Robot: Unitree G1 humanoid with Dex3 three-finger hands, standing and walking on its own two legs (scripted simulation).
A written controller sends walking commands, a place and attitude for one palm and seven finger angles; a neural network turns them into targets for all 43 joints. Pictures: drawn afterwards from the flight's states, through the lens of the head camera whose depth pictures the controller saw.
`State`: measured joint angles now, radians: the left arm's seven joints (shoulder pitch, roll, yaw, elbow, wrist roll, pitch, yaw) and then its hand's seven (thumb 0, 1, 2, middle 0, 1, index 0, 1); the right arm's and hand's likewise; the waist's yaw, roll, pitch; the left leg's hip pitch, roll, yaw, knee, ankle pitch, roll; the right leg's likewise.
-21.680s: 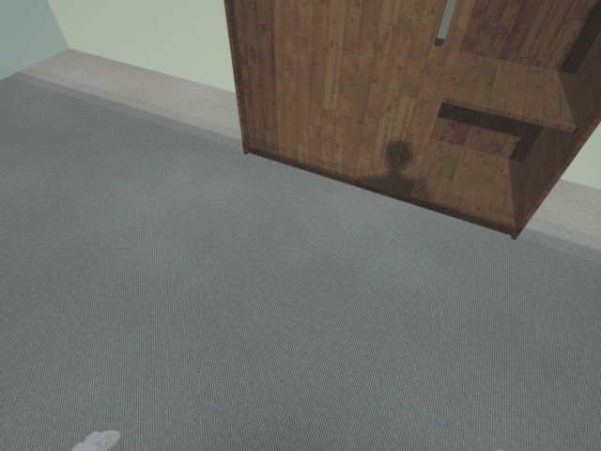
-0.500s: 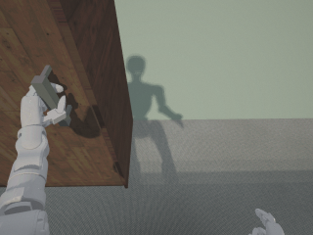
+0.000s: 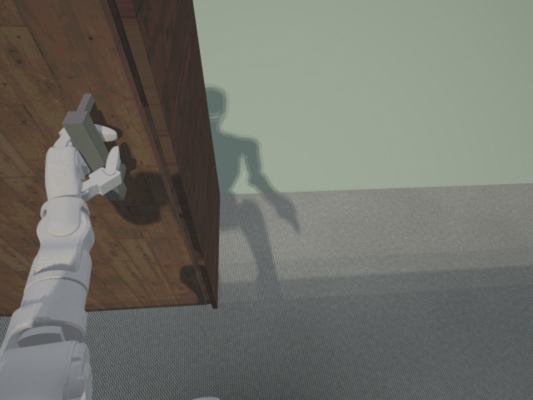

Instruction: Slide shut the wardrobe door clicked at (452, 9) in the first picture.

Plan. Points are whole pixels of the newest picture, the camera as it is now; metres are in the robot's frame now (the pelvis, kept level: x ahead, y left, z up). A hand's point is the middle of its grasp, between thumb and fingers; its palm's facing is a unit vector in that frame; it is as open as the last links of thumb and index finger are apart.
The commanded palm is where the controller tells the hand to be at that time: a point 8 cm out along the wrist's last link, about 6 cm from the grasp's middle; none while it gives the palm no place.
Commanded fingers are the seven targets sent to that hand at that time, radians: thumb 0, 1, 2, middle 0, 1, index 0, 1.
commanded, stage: stop walking and hold the door there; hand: left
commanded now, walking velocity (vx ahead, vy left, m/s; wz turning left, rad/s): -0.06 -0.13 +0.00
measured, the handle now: (103, 150) +0.45 +0.28 +0.11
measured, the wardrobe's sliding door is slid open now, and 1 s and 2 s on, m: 0.01 0.02 0.02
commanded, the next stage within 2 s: loosen the grip on the handle in 0.36 s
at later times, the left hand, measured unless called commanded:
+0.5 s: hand (109, 171) +0.41 +0.26 +0.10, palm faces +0.31 -0.92 -0.23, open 5.7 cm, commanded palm +0.36 +0.30 +0.11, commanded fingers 0.00 0.54 0.73 -0.45 -1.40 -0.45 -1.40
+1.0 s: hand (108, 172) +0.41 +0.26 +0.09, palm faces +0.33 -0.92 -0.20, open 13.7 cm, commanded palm +0.37 +0.30 +0.11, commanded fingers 0.00 -0.55 0.20 -0.25 -1.15 -0.25 -1.15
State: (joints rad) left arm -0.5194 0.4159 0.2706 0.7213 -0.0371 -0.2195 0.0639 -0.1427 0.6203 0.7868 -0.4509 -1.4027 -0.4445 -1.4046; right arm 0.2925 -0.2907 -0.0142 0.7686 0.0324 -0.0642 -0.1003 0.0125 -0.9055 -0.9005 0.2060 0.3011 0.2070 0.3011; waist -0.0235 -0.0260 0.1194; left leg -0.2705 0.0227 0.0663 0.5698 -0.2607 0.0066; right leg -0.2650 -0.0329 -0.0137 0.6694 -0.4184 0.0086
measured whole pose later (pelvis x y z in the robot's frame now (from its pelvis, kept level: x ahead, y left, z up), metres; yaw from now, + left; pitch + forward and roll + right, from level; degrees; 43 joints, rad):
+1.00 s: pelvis +0.00 +0.01 -0.01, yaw +1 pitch +6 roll -1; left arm -0.54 0.40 0.32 0.77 0.00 -0.19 0.06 -0.01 -0.49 0.23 -0.33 -1.25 -0.36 -1.27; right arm 0.34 -0.26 0.01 0.70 0.02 -0.12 -0.08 0.01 -0.90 -0.90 0.21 0.30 0.21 0.30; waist -0.05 -0.01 -0.03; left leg -0.47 0.03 0.05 0.65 -0.29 0.02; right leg -0.45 -0.01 -0.02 0.64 -0.29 0.00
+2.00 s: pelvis +0.02 +0.02 -0.01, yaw +1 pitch +7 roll -2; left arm -0.26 0.43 0.41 0.51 -0.10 -0.16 -0.10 -0.02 -0.55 0.20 -0.25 -1.15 -0.26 -1.15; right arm 0.34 -0.26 0.01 0.64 0.03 -0.08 -0.08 0.01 -0.90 -0.90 0.21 0.30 0.21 0.30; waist -0.01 0.02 -0.09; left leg -0.50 0.02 0.03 0.72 -0.35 0.03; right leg -0.45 -0.01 -0.03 0.67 -0.33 0.02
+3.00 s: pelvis +0.01 +0.00 -0.01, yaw +3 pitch +0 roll -1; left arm 0.11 0.39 0.46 0.10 -0.38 0.01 -0.41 -0.02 -0.55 0.20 -0.25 -1.15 -0.25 -1.15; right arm 0.28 -0.28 0.04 0.60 0.07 -0.28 -0.14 0.02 -0.90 -0.90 0.21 0.30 0.21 0.30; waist 0.05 0.04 -0.06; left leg -0.34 0.02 0.00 0.67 -0.32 0.01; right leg -0.29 -0.01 -0.06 0.62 -0.32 0.00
